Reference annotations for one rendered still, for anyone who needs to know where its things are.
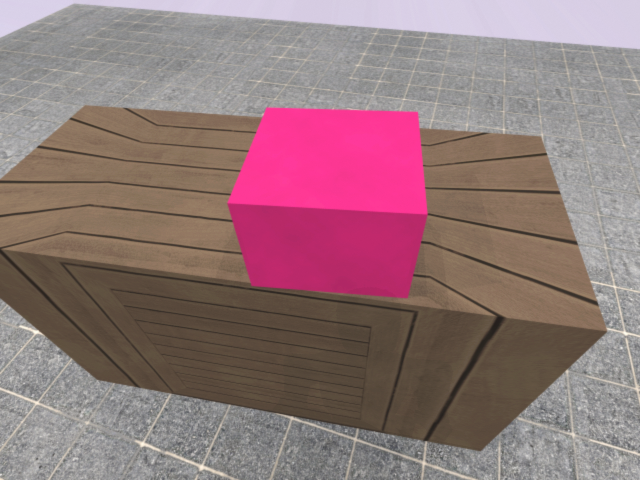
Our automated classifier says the pedestal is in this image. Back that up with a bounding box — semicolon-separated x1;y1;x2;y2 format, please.
0;105;607;451

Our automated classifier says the carton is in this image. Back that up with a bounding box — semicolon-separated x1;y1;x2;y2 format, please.
227;107;428;298

